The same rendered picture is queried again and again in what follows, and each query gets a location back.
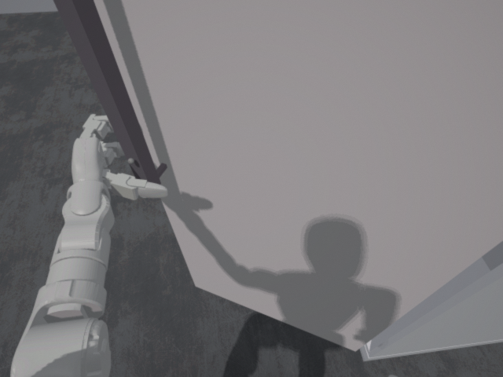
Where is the robot left hand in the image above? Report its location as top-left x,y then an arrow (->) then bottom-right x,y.
72,114 -> 168,200

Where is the left robot upper arm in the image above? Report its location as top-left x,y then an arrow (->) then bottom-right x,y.
14,317 -> 111,377

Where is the robot left forearm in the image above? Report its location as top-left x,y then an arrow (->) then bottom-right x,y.
10,180 -> 115,377

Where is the fridge door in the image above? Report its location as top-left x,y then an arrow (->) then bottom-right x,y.
94,0 -> 503,352

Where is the handle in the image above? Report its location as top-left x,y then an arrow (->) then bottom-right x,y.
53,0 -> 167,185

